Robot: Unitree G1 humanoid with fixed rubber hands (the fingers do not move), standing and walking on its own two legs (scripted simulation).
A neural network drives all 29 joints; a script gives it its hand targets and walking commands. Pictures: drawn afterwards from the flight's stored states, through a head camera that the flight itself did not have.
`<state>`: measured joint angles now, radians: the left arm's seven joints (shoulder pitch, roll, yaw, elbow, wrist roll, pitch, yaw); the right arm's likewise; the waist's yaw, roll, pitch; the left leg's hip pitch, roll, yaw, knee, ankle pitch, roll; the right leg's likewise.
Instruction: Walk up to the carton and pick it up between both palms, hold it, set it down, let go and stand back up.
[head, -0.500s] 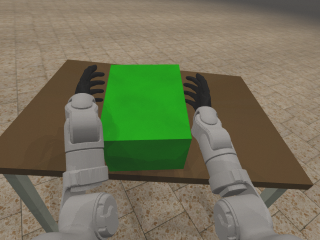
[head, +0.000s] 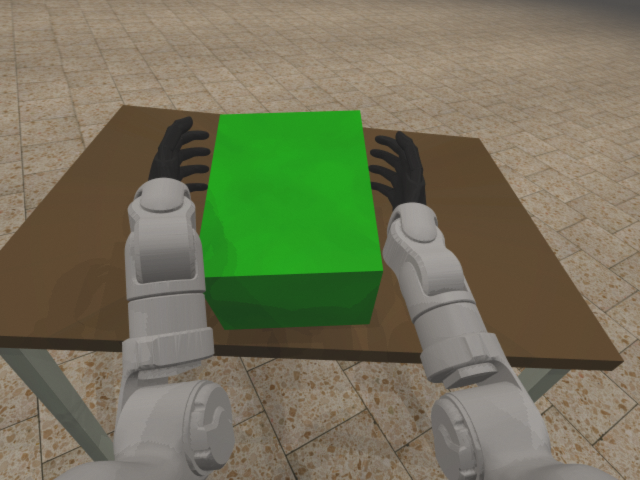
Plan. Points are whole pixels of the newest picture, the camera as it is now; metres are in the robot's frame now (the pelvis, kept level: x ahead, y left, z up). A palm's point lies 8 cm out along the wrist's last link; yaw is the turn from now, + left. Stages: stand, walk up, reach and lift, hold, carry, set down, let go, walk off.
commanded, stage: hold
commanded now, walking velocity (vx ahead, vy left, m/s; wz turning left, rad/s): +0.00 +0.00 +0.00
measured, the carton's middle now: (293, 217) +0.39 +0.01 +0.15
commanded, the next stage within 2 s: none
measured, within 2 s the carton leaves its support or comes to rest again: neither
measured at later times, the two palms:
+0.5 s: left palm (182, 192) +0.36 +0.14 +0.20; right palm (414, 215) +0.36 -0.14 +0.18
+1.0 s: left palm (162, 198) +0.35 +0.16 +0.20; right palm (402, 211) +0.35 -0.12 +0.19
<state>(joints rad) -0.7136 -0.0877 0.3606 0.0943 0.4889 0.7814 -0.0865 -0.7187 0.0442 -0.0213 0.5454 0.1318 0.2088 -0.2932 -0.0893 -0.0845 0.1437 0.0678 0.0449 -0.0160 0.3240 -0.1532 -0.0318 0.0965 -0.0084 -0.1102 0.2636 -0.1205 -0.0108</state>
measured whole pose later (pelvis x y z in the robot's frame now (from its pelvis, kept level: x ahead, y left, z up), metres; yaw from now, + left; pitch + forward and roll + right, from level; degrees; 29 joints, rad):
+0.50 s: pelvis +0.00 +0.01 +0.00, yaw -1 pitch -14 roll -1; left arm -0.67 -0.12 0.31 0.02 0.49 0.80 -0.06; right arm -0.67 0.01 -0.03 0.50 0.13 0.21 -0.25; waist -0.09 -0.07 0.18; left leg 0.07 0.03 0.01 0.32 -0.15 -0.02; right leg 0.09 -0.02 -0.08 0.28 -0.12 0.00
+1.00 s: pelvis -0.01 +0.00 +0.00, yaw +2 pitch -14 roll -1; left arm -0.68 -0.08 0.33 0.05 0.48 0.80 -0.09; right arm -0.69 0.05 -0.03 0.49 0.12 0.25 -0.29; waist -0.10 -0.08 0.17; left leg 0.05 0.03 -0.03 0.33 -0.14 -0.02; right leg 0.09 -0.02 -0.13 0.27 -0.12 -0.01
